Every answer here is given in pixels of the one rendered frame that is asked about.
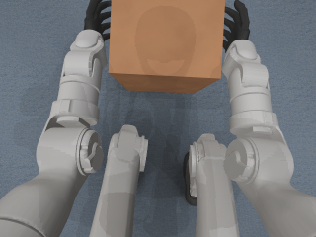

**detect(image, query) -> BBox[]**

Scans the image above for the robot right shin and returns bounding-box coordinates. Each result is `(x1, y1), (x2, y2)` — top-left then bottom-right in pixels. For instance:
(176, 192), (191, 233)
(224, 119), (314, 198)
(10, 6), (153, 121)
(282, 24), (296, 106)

(190, 133), (227, 197)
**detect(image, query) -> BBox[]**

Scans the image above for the left robot upper arm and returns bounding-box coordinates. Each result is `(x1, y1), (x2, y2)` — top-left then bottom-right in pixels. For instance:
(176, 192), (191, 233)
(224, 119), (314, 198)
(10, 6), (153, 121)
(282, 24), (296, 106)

(0, 127), (104, 237)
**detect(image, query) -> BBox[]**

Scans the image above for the right robot upper arm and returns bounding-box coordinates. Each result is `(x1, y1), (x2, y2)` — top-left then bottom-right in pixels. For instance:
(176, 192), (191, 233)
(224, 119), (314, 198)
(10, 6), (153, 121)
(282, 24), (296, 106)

(223, 136), (316, 237)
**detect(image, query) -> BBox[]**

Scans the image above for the left robot hand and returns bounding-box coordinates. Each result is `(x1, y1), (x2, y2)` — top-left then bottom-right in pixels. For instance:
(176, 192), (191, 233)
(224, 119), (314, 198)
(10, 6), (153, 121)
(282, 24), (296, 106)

(84, 0), (112, 41)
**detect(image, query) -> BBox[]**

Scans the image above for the right robot forearm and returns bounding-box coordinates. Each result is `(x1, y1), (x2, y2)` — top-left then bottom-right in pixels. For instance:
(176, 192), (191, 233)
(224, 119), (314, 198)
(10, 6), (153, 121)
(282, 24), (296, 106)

(221, 39), (294, 167)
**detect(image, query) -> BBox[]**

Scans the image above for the left robot forearm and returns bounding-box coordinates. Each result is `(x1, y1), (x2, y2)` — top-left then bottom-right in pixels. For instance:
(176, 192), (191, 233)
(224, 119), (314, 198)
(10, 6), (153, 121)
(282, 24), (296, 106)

(36, 29), (108, 165)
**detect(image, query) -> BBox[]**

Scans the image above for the carton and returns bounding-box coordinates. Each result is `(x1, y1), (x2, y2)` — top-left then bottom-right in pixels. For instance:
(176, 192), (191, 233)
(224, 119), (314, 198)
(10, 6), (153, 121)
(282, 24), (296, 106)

(108, 0), (225, 94)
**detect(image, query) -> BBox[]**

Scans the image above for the robot right foot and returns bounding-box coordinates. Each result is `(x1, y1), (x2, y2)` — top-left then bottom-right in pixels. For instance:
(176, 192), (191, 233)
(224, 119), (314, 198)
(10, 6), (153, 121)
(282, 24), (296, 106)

(183, 152), (198, 206)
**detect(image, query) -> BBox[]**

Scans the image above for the right robot hand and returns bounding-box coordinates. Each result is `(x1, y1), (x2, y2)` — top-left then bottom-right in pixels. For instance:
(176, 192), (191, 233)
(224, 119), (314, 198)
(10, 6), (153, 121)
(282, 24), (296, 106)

(222, 0), (250, 53)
